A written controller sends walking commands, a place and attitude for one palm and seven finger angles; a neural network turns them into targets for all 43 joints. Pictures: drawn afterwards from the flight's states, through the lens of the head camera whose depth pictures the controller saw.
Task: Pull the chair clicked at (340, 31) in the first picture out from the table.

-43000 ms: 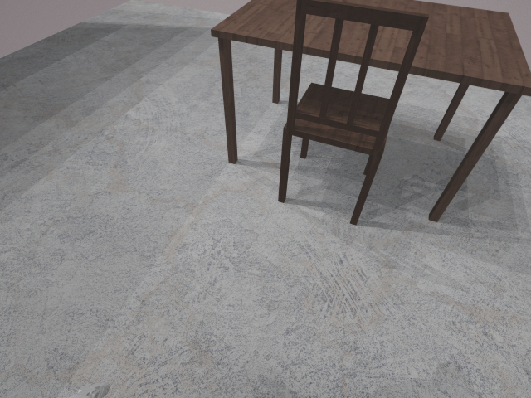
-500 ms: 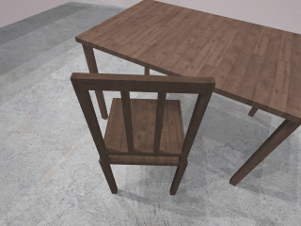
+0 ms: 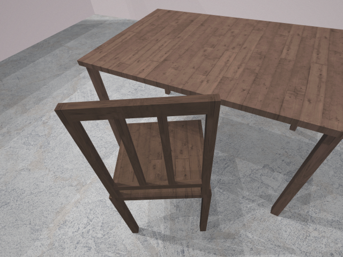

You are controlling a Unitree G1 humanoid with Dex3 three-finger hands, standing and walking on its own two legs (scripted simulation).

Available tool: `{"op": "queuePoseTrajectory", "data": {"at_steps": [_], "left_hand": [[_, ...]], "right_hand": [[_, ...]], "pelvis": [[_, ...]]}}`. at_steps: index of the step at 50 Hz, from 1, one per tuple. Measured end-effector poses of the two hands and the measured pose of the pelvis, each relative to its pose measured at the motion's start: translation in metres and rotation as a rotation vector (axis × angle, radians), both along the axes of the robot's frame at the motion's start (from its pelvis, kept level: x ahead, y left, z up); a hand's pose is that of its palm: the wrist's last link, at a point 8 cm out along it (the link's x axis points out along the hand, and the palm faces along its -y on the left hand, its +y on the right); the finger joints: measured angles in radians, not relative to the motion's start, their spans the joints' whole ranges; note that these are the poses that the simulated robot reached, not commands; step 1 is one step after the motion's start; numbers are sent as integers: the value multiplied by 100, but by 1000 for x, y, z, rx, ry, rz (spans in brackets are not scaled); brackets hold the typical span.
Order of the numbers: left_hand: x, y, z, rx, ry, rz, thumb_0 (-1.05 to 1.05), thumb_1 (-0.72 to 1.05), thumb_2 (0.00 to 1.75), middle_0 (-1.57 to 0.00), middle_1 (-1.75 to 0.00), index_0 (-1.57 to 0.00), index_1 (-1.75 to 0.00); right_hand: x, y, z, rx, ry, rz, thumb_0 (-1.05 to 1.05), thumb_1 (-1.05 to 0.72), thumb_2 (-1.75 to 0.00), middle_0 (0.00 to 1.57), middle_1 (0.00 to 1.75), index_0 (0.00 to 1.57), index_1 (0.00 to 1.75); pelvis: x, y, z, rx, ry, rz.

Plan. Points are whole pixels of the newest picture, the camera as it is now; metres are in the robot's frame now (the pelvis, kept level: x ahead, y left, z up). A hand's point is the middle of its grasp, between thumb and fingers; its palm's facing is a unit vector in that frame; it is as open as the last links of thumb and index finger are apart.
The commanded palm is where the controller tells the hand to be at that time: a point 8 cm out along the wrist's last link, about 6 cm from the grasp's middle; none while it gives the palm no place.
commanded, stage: come to a stop and stand still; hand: left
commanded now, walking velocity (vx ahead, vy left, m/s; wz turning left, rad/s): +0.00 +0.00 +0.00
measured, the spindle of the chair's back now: (133, 156) +0.41 +0.15 -0.05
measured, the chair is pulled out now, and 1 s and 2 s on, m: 0.21 0.21 0.21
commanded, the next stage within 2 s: look again from close up in 0.44 s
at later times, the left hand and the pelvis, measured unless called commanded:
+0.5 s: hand out of the picture +0.03 +0.14 -0.16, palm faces +0.03 -0.97 -0.23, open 7.3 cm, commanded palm none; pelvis +0.01 -0.04 +0.01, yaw +0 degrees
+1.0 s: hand out of the picture -0.01 +0.16 -0.17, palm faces +0.01 -0.98 -0.20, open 7.3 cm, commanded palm none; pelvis -0.01 -0.02 +0.01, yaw +0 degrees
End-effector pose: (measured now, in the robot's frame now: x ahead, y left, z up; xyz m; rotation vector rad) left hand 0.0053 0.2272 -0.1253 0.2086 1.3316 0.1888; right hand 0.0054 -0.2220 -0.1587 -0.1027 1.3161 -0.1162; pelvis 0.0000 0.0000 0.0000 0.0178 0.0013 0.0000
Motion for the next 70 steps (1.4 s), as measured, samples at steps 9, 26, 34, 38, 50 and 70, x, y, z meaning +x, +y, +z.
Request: {"op": "queuePoseTrajectory", "data": {"at_steps": [9, 26, 34, 38, 50, 70], "left_hand": [[0, -26, -2, -15, 27, 18, 1, 92, 90, -20, -30, -20, -30], [17, -36, -5, -26, -8, 11, 1, 92, 90, -20, -30, -20, -30], [14, -30, -5, -32, -11, 1, 1, 92, 90, -20, -30, -20, -30], [8, -27, -6, -36, -4, -1, 1, 92, 90, -20, -30, -20, -30], [-16, -22, -11, -62, 42, 7, 1, 92, 90, -20, -30, -20, -30], [-34, -15, -16, -90, 73, 18, 1, 92, 90, -20, -30, -20, -30]], "right_hand": [[32, -24, 5, -12, -18, 27, 1, -92, -90, 19, 30, 20, 30], [3, -35, 12, -29, 76, 8, 0, -91, -90, 19, 30, 20, 30], [-24, -22, 13, -14, 119, -11, 0, -91, -90, 19, 30, 20, 30], [-35, -15, 14, -6, 134, -18, 0, -91, -90, 20, 30, 20, 30], [-50, 3, 16, -2, 147, -29, 0, -91, -90, 20, 30, 20, 30], [-42, 20, 17, -13, 109, -26, 0, -91, -90, 20, 30, 20, 30]], "pelvis": [[11, -23, 2, 0, 5, 6], [11, -37, 5, -11, 1, 7], [5, -32, 6, -10, -6, 3], [2, -28, 7, -10, -9, 0], [-7, -15, 7, -9, -12, -6], [-12, 2, 6, -10, -15, -8]]}}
